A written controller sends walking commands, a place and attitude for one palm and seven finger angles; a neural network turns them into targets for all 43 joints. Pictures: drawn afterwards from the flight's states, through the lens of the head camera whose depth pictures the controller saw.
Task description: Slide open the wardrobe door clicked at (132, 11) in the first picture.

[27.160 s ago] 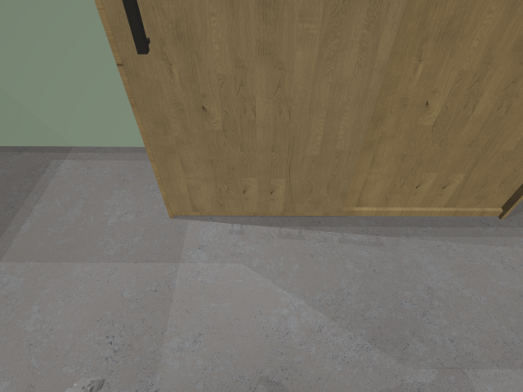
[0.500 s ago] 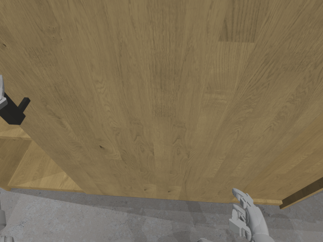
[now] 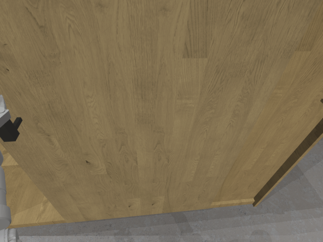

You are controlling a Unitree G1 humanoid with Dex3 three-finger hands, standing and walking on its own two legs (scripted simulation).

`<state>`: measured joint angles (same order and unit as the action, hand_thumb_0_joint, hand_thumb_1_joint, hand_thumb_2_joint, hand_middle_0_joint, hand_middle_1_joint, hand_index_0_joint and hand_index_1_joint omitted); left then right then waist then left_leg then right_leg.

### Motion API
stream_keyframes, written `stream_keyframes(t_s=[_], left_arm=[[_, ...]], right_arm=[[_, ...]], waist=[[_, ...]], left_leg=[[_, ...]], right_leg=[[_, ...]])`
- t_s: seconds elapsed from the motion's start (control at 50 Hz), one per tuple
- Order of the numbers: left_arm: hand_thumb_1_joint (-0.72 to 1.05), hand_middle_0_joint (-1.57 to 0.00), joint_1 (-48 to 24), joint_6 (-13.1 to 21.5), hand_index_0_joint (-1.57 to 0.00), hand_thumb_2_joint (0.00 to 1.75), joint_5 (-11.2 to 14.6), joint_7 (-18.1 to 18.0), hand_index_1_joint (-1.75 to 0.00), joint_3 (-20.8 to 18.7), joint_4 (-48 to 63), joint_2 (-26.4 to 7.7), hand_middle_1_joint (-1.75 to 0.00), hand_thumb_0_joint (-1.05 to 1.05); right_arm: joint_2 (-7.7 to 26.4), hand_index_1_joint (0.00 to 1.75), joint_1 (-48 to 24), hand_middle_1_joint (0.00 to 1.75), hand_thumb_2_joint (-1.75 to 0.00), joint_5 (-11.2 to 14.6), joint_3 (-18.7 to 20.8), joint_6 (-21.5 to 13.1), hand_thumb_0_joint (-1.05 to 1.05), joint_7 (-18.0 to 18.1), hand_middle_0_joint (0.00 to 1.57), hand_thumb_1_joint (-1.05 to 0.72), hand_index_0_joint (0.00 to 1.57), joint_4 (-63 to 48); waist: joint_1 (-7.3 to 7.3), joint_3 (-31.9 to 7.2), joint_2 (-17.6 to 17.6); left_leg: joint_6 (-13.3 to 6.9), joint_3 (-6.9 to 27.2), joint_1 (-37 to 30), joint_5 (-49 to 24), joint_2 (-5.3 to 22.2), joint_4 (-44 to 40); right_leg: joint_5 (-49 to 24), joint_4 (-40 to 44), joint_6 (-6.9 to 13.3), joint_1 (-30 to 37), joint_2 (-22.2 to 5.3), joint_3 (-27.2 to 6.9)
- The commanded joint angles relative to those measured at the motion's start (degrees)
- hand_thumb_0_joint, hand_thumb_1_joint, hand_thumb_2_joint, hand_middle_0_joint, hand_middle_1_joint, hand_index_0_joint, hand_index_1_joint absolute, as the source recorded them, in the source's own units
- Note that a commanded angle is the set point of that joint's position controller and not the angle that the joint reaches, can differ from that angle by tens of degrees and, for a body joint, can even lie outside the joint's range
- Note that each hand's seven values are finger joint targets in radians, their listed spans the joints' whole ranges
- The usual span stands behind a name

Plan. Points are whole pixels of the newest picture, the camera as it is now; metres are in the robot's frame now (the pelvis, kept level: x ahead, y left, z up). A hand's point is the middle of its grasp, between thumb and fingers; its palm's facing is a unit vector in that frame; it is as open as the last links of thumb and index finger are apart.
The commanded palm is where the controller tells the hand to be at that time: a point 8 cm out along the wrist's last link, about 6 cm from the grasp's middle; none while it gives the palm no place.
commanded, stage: stop walking and hold the door there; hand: left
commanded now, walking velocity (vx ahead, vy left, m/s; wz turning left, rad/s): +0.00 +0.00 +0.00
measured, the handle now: out of the picture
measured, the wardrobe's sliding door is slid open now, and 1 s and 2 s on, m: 0.49 0.49 0.49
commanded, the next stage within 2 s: loosen the grip on the handle in 2.00 s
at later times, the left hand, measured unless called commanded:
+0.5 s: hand (0, 111) +0.34 +0.38 +0.18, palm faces +0.66 -0.73 -0.18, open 6.9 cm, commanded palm +0.29 +0.39 +0.15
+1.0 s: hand out of the picture +0.33 +0.38 +0.17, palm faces +0.52 -0.82 -0.22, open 6.6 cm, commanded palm +0.29 +0.39 +0.15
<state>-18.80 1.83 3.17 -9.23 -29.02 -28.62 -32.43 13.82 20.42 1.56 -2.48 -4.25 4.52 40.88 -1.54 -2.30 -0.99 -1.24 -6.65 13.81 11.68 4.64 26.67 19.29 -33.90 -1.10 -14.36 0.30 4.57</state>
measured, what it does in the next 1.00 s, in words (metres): steps on the spot: right foot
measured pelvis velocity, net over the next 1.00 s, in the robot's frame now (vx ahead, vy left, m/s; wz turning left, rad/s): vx -0.07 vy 0.07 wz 0.04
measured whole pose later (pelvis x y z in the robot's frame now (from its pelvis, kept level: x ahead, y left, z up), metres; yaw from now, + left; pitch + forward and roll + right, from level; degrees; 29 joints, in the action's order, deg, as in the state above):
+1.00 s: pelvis -0.07 +0.07 -0.01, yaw +2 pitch -1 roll -1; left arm -34.7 6.8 3.6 -7.3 -19.0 -38.0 -28.4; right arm 16.6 11.9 3.1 0.5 -3.4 5.1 39.9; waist 0.1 4.5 -3.6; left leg -5.0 -6.3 20.3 10.9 -0.8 31.8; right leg 30.2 -59.2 -2.7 -23.7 -3.8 3.7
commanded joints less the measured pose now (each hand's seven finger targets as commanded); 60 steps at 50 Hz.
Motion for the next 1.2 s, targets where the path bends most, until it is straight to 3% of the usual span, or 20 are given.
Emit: stream_keyframes(t_s=[0.0, 0.06, 0.1, 0.26, 0.34, 0.54, 0.58, 0.64, 0.68, 0.74, 0.8, 0.82, 0.86, 0.9, 0.92, 0.94, 1.02, 1.1, 1.14, 1.18], left_arm=[[0.9, -0.45, -16.7, 5.1, -0.45, 0.9, -2.7, 1.7, -1.4, -0.5, 11.3, -18.5, -1.4, 0.0], [0.9, -0.45, -16.9, 5.7, -0.45, 0.9, -3.1, 1.4, -1.4, -4.4, 7.1, -22.9, -1.4, 0.0], [0.9, -0.45, -19.0, 5.3, -0.45, 0.9, -2.7, 1.5, -1.4, -3.4, 3.7, -21.7, -1.4, 0.0], [0.9, -0.45, -24.6, 6.3, -0.45, 0.9, -3.1, 1.4, -1.4, -0.4, -6.4, -20.8, -1.4, 0.0], [0.9, -0.45, -24.8, 7.1, -0.45, 0.9, -3.2, 1.4, -1.4, -1.9, -10.3, -23.1, -1.4, 0.0], [0.9, -0.45, -26.9, 8.0, -0.45, 0.9, -3.2, 2.4, -1.4, 1.6, -13.1, -19.7, -1.4, 0.0], [0.9, -0.45, -27.9, 8.3, -0.45, 0.9, -3.5, 2.5, -1.4, 2.1, -13.1, -19.3, -1.4, 0.0], [0.9, -0.45, -27.7, 8.5, -0.45, 0.9, -3.6, 2.1, -1.4, 1.4, -14.6, -21.1, -1.4, 0.0], [0.9, -0.45, -27.9, 8.6, -0.45, 0.9, -3.7, 2.3, -1.4, 0.6, -15.0, -21.8, -1.4, 0.0], [0.9, -0.45, -29.5, 8.5, -0.45, 0.9, -3.5, 2.9, -1.4, 2.8, -12.1, -18.5, -1.4, 0.0], [0.9, -0.45, -29.3, 9.0, -0.45, 0.9, -3.4, 3.1, -1.4, 3.8, -9.4, -17.0, -1.4, 0.0], [0.9, -0.45, -29.2, 9.2, -0.45, 0.9, -2.9, 3.4, -1.4, 6.2, -7.3, -14.9, -1.4, 0.0], [0.9, -0.45, -31.4, 10.9, -0.45, 0.9, -2.4, 4.5, -1.4, 11.7, -1.2, -8.0, -1.4, 0.0], [0.9, -0.45, -33.6, 11.2, -0.45, 0.9, -1.8, 4.4, -1.4, 14.5, 4.6, -4.0, -1.4, 0.0], [0.9, -0.45, -34.5, 10.7, -0.45, 0.9, -0.7, 4.4, -1.4, 16.3, 6.5, -2.3, -1.4, 0.0], [0.9, -0.45, -34.6, 9.6, -0.45, 0.9, -1.3, 4.1, -1.4, 14.6, 6.1, -4.4, -1.4, 0.0], [0.9, -0.45, -35.0, 6.5, -0.45, 0.9, -1.4, 4.4, -1.4, 16.3, 6.8, -3.5, -1.4, 0.0], [0.9, -0.45, -36.1, 5.3, -0.45, 0.9, -1.1, 4.3, -1.4, 16.2, 6.6, -3.7, -1.4, 0.0], [0.9, -0.45, -34.8, 5.5, -0.45, 0.9, -1.0, 4.4, -1.4, 14.6, 5.5, -5.2, -1.4, 0.0], [0.9, -0.45, -35.1, 5.5, -0.45, 0.9, -1.1, 4.9, -1.4, 14.5, 5.1, -5.6, -1.4, 0.0]], right_arm=[[12.2, 0.3, -8.1, 0.3, -0.9, -0.3, 4.1, -3.2, 0.0, 1.0, 0.2, -0.9, 0.2, -8.2], [11.7, 0.3, -7.2, 0.3, -0.9, -0.4, 4.3, -2.9, 0.0, 1.4, 0.2, -0.9, 0.2, -7.8], [11.4, 0.3, -7.0, 0.3, -0.9, 0.7, 4.8, -2.5, 0.0, 1.8, 0.2, -0.9, 0.2, -7.5], [12.8, 0.3, -6.9, 0.3, -0.9, 0.8, 4.8, -1.4, 0.0, 2.4, 0.2, -0.9, 0.2, -6.7], [13.3, 0.3, -5.8, 0.3, -0.9, 0.9, 5.0, -1.3, 0.0, 2.6, 0.2, -0.9, 0.2, -6.3], [13.2, 0.3, -4.6, 0.3, -0.9, 1.1, 5.1, -1.5, 0.0, 2.4, 0.2, -0.9, 0.2, -5.5], [13.2, 0.3, -5.2, 0.3, -0.9, 1.1, 5.3, -1.3, 0.0, 2.3, 0.2, -0.9, 0.2, -5.8], [12.8, 0.3, -4.8, 0.3, -0.9, 1.2, 5.8, -0.2, 0.0, 1.9, 0.2, -0.9, 0.2, -5.2], [12.5, 0.3, -5.8, 0.3, -0.9, 1.3, 6.0, 0.2, 0.0, 1.6, 0.2, -0.9, 0.2, -5.2], [12.0, 0.3, -6.6, 0.3, -0.9, 1.2, 5.8, -0.2, 0.0, 1.3, 0.2, -0.9, 0.2, -4.8], [11.5, 0.3, -7.7, 0.3, -0.9, 0.9, 5.6, 0.1, 0.0, 1.7, 0.2, -0.9, 0.2, -4.3], [12.5, 0.3, -8.8, 0.3, -0.9, 1.3, 6.0, 0.3, 0.0, 1.9, 0.2, -0.9, 0.2, -4.9], [11.9, 0.3, -8.2, 0.3, -0.9, 1.1, 5.4, 0.2, 0.0, 0.9, 0.2, -0.9, 0.2, -7.4], [10.8, 0.3, -10.0, 0.3, -0.9, 1.5, 5.3, -1.5, 0.0, 0.6, 0.2, -0.9, 0.2, -7.9], [10.2, 0.3, -9.4, 0.3, -0.9, 2.0, 5.1, -1.9, 0.0, 0.9, 0.2, -0.9, 0.2, -7.8], [11.3, 0.3, -8.5, 0.3, -0.9, 1.8, 5.7, -2.2, 0.0, 1.0, 0.2, -0.9, 0.2, -6.8], [9.7, 0.3, -8.8, 0.3, -0.9, 1.0, 3.6, -2.7, 0.0, 1.2, 0.2, -0.9, 0.2, -7.6], [9.4, 0.3, -8.3, 0.3, -0.9, 0.1, 2.5, -2.9, 0.0, 1.0, 0.2, -0.9, 0.2, -8.1], [9.9, 0.3, -7.8, 0.3, -0.9, -0.3, 2.6, -2.6, 0.0, 0.7, 0.2, -0.9, 0.2, -8.2], [10.2, 0.3, -8.0, 0.3, -0.9, -0.6, 2.9, -2.4, 0.0, 0.4, 0.2, -0.9, 0.2, -8.8]], waist=[[0.48, -9.9, -11.5], [-0.05, -11.9, -7.9], [0.43, -14.1, 0.3], [0.19, -5.8, -7.4], [0.52, -6.4, -6.7], [0.27, -7.2, -4.6], [0.51, -7.3, -3.6], [0.38, -6.7, 2.6], [1.24, -5.9, 7.6], [1.08, -5.3, 11.3], [-0.03, -6.2, 8.0], [0.37, -5.2, -0.2], [-0.11, -8.9, -15.3], [0.26, -10.5, -11.9], [-0.12, -12.7, -5.6], [-0.08, -13.3, -3.5], [0.19, -13.1, -7.6], [0.39, -14.0, -9.5], [0.76, -14.9, -7.1], [0.48, -15.4, -3.4]], left_leg=[[0.4, 8.2, -3.8, -12.8, 8.0, -4.4], [2.1, 4.5, -2.8, -11.7, 5.0, -0.3], [1.8, 3.6, -3.1, -9.8, 3.7, 3.4], [0.1, 8.2, 0.0, 5.2, 6.1, -5.6], [-0.1, 8.0, 0.0, 4.4, 6.0, -6.4], [-0.2, 7.5, -2.2, -0.7, 6.0, -4.5], [0.0, 5.7, -1.1, -2.2, 4.3, -1.0], [1.4, 4.1, 2.1, -1.3, 0.7, 7.6], [2.2, 5.5, 7.3, 7.9, -1.6, 14.9], [2.0, 9.0, 9.7, 13.5, -1.0, 15.6], [2.5, 4.6, -1.4, -4.7, -1.2, 1.4], [0.5, 8.0, -2.4, -15.7, 3.0, -0.4], [-6.0, 21.0, -2.7, -24.8, 12.4, -7.8], [-7.6, 19.7, -5.7, -19.5, 11.8, -7.9], [-7.9, 19.7, -9.8, -22.5, 11.7, -6.0], [-7.8, 19.0, -11.6, -22.6, 11.7, -5.7], [-5.4, 18.1, -12.5, -8.1, 10.8, -9.9], [0.1, 16.5, -11.9, 0.5, 9.8, -15.5], [2.5, 15.2, -11.2, -4.0, 8.3, -12.6], [4.8, 11.6, -9.9, -7.4, 6.2, -7.1]], right_leg=[[-10.3, 10.5, 1.3, 6.0, -2.7, -1.7], [-24.5, 8.1, 2.8, 5.8, -8.1, -4.9], [-25.7, 9.0, 3.0, 5.3, -8.8, -6.6], [-1.8, 10.1, 1.8, -2.7, -5.3, -4.4], [-3.5, 9.9, 1.7, -1.1, -5.3, -4.2], [-5.3, 9.8, 1.4, -2.0, -5.4, -4.7], [-7.2, 10.6, 1.8, -1.5, -8.0, -6.2], [-13.0, 13.5, 4.9, -1.2, -17.0, -13.0], [-20.5, 14.1, 7.3, 1.5, -22.4, -15.8], [-30.9, 10.4, 8.2, 4.6, -26.0, -13.9], [-27.5, 2.5, 3.0, -1.1, -20.1, -4.5], [-22.7, -2.6, 0.5, -3.2, -15.0, -1.3], [14.8, -21.9, -1.7, -8.0, -4.8, 1.2], [15.7, -31.8, -1.1, -10.7, -3.8, -0.2], [13.4, -31.1, -1.6, -11.8, -3.2, -0.6], [12.0, -30.3, -1.6, -12.4, -3.0, -1.2], [7.8, -18.9, -0.7, -9.3, -2.2, -2.8], [7.6, -1.6, 1.2, -0.2, 0.3, -1.0], [2.8, 9.2, 2.4, 5.0, 0.3, -1.0], [-0.9, 13.6, 4.8, 6.7, -3.5, -5.2]])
